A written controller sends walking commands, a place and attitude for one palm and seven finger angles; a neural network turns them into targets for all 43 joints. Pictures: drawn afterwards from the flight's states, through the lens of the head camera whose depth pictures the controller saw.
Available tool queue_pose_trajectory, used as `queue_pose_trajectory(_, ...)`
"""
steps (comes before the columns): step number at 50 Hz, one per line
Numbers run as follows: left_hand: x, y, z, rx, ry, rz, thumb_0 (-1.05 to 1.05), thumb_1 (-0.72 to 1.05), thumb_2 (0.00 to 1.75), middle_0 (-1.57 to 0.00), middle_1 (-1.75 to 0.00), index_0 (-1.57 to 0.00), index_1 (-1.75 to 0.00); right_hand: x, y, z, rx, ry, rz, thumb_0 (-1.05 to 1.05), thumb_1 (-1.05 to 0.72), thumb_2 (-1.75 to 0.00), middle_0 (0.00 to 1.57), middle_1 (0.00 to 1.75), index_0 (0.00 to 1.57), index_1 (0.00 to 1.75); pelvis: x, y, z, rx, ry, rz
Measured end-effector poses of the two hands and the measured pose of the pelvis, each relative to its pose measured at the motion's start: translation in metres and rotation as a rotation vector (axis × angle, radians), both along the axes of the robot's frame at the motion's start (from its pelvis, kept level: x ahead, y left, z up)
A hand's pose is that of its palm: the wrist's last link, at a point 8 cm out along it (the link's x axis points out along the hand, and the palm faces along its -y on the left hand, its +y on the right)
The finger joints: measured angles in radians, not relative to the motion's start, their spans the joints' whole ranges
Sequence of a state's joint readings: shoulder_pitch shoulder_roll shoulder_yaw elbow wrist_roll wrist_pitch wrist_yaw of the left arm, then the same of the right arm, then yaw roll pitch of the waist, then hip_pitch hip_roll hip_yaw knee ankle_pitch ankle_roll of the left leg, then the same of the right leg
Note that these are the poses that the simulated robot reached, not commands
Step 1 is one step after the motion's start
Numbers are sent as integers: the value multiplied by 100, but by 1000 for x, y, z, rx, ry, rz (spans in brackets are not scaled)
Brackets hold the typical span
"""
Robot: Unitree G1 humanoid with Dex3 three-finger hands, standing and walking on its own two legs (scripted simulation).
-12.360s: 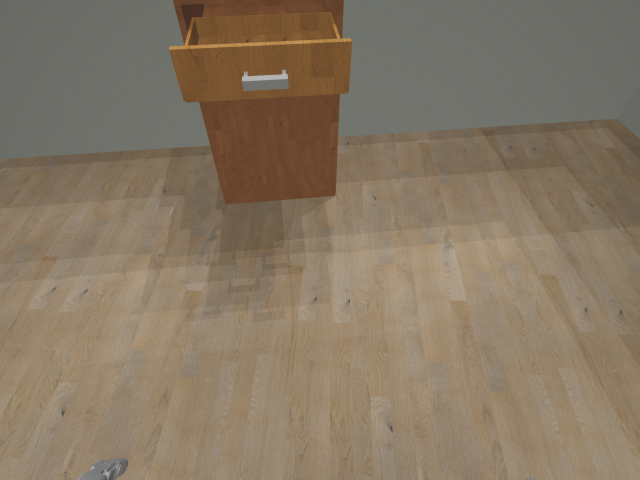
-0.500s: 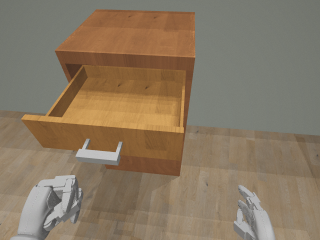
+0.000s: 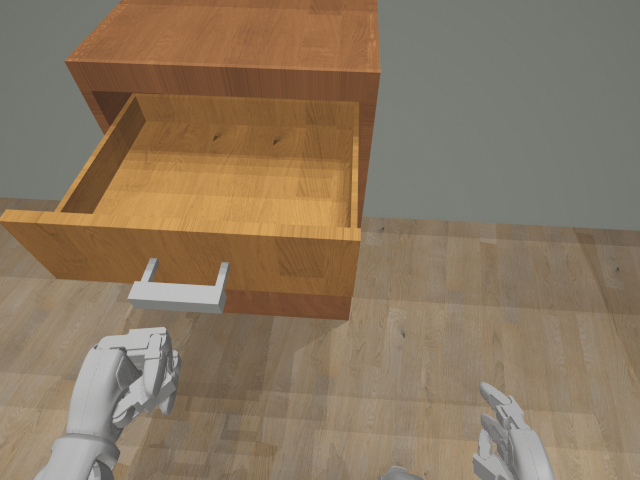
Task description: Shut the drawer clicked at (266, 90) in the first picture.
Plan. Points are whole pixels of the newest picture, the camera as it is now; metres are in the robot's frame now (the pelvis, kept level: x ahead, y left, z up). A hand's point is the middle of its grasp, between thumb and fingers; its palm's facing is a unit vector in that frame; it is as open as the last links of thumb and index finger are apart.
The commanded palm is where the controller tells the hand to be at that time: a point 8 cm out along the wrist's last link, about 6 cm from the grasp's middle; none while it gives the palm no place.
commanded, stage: bring the fist close to the handle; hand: left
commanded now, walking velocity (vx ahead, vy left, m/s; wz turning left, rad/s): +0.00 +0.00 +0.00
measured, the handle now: (183, 282) +0.36 +0.21 +0.02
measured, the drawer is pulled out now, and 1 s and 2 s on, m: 0.29 0.29 0.19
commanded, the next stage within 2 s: push the drawer shut in 0.78 s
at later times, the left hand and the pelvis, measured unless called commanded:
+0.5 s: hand (198, 355) +0.26 +0.17 +0.01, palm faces -0.04 -1.00 -0.07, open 3.3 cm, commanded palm +0.23 +0.23 +0.03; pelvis +0.00 +0.00 -0.03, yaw +0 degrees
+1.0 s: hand (197, 357) +0.26 +0.17 +0.02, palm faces -0.04 -1.00 -0.07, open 3.3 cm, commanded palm +0.24 +0.23 +0.03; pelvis +0.00 +0.00 -0.03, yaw +0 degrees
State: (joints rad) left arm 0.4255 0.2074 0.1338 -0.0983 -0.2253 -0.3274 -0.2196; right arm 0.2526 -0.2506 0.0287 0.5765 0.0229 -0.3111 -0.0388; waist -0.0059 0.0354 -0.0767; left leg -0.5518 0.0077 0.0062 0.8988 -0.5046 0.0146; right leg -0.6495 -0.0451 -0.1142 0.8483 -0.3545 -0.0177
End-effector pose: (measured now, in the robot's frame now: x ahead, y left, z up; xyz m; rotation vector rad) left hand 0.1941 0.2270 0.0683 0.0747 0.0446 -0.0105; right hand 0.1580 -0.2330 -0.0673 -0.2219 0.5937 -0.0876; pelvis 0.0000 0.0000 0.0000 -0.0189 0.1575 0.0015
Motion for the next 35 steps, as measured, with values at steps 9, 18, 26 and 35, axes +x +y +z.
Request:
queue_pose_trajectory(9, 13, 0, -20, -5, 5, -9, 1, 90, 90, -139, -160, -140, -160, -2, 2, -13, -4, 39, 5, 1, -90, -90, 21, 30, 20, 30, -1, 2, -10, -2, 42, 0)
queue_pose_trajectory(18, 33, -7, -38, -11, -3, -32, 1, 90, 90, -139, -160, -140, -160, -1, 1, -27, -7, 70, 7, 1, -90, -90, 21, 30, 20, 30, -2, 3, -21, -2, 88, -1)
queue_pose_trajectory(26, 49, -3, -48, -5, 7, -24, 1, 90, 90, -139, -160, -140, -160, -4, -2, -37, -5, 118, -10, 1, -90, -90, 21, 30, 20, 30, -2, 1, -26, -1, 112, -8)
queue_pose_trajectory(35, 42, 1, -43, -7, 14, -21, 1, 91, 90, -139, -160, -140, -160, -4, -4, -35, 0, 132, -20, 1, -90, -90, 21, 30, 20, 30, 2, 1, -23, -3, 115, -5)
